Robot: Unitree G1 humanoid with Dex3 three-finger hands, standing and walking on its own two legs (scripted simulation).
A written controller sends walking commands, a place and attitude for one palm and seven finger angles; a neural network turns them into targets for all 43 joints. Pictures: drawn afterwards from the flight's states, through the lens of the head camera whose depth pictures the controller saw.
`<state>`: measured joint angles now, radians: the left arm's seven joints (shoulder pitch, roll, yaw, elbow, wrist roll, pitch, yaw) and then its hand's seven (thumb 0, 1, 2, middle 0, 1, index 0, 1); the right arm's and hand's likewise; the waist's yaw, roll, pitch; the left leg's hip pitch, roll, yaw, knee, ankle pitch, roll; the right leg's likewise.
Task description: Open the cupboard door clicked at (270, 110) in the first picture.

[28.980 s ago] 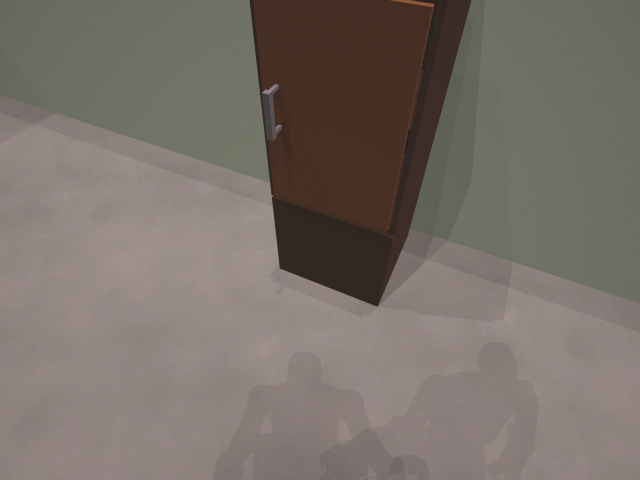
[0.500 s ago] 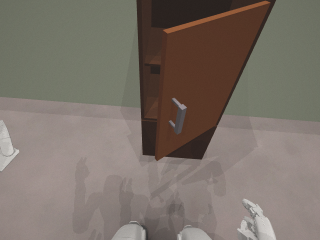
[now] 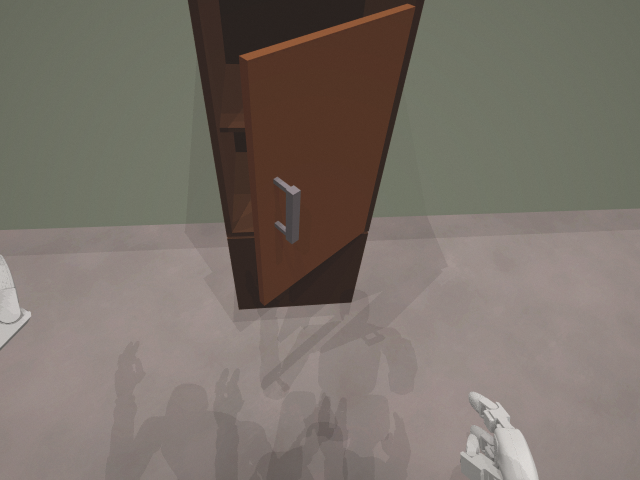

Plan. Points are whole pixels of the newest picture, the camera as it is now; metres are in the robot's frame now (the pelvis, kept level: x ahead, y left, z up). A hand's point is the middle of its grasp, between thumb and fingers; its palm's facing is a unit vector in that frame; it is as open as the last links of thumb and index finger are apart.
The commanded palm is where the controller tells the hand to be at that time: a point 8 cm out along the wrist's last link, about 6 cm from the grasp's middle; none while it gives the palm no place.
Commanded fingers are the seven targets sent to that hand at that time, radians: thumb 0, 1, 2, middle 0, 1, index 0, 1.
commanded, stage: stop stepping back and stand still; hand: left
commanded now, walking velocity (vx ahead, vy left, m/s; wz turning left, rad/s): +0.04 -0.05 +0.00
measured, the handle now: (285, 210) +0.57 +0.07 -0.03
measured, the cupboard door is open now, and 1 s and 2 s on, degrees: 38 38 38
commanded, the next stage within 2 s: let the arm hang, fingers relaxed in 0.44 s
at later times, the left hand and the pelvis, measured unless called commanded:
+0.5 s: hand (36, 383) +0.17 +0.24 +0.17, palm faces +0.45 -0.78 -0.44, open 7.4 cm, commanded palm +0.10 +0.28 +0.18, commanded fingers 0.00 0.90 0.90 -0.20 -0.30 -0.20 -0.30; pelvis -0.03 -0.02 +0.01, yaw +1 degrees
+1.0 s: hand out of the picture -0.05 +0.20 -0.17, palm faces +0.07 -0.98 -0.21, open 7.2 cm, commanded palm none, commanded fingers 0.00 0.90 0.90 -0.20 -0.30 -0.20 -0.30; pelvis -0.05 +0.01 +0.01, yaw +3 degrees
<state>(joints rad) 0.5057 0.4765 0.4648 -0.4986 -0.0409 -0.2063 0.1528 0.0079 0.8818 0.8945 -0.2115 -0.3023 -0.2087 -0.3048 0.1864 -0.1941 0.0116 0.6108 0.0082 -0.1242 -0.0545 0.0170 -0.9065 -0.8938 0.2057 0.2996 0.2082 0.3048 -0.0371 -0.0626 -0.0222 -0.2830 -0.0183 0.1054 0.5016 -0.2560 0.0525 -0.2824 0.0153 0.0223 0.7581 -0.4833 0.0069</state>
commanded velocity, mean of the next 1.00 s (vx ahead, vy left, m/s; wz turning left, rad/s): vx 0.05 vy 0.03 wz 0.00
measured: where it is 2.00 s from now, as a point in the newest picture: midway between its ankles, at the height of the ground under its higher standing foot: outside the picture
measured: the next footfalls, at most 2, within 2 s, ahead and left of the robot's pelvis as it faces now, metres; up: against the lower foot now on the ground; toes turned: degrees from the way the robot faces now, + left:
right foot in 0.14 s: +0.04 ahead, -0.09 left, +0.00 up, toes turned -3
left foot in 0.52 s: -0.01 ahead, +0.12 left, +0.00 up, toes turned +3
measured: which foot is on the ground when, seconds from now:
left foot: down 0.00-0.20, up 0.22-0.50, down 0.52-1.00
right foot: up 0.00-0.12, down 0.14-1.00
